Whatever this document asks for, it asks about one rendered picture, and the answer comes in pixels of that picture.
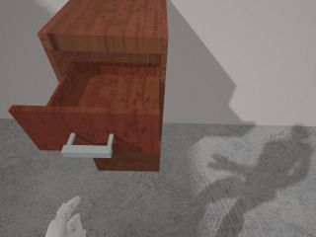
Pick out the robot left hand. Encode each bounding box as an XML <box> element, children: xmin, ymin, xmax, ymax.
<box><xmin>45</xmin><ymin>196</ymin><xmax>86</xmax><ymax>237</ymax></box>

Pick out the handle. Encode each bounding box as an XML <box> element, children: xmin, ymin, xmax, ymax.
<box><xmin>61</xmin><ymin>132</ymin><xmax>114</xmax><ymax>158</ymax></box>

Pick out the cabinet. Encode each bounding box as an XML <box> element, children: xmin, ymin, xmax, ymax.
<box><xmin>38</xmin><ymin>0</ymin><xmax>169</xmax><ymax>172</ymax></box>

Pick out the drawer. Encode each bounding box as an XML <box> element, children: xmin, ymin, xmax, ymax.
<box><xmin>8</xmin><ymin>60</ymin><xmax>160</xmax><ymax>153</ymax></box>

